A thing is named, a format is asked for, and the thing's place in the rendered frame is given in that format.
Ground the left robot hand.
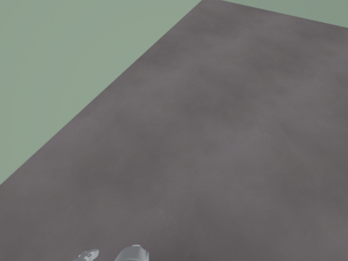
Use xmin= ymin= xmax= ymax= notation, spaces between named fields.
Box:
xmin=73 ymin=249 xmax=99 ymax=261

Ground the left robot thigh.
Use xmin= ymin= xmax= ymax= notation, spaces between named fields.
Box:
xmin=115 ymin=246 xmax=149 ymax=261

